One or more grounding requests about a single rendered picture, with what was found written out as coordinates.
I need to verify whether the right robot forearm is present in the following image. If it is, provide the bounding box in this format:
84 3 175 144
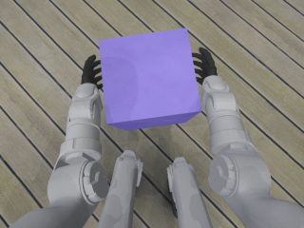
200 75 272 184

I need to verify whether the right robot upper arm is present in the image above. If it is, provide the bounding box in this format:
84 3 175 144
208 152 304 228

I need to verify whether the right robot thigh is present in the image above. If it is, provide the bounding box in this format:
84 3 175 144
166 161 213 228

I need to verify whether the left robot upper arm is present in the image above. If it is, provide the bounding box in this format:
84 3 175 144
9 160 109 228

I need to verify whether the carton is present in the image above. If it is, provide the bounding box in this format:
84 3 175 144
99 28 202 131

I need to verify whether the robot right hand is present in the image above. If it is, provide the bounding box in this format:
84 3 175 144
192 47 218 85

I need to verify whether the left robot forearm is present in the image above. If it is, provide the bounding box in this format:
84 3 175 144
47 83 104 195

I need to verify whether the left robot shin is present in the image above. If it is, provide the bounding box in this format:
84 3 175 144
113 150 137 173

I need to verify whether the robot left hand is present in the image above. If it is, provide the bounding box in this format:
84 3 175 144
81 54 103 90

